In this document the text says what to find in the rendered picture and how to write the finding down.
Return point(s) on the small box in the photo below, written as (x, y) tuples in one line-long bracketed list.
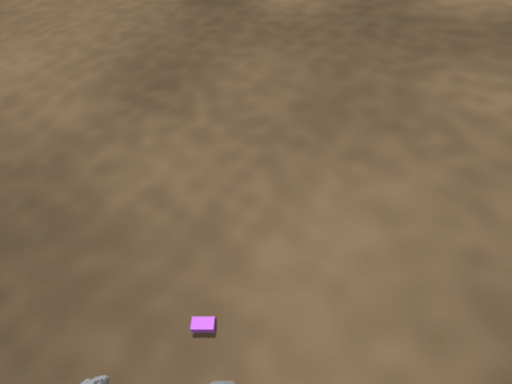
[(203, 324)]

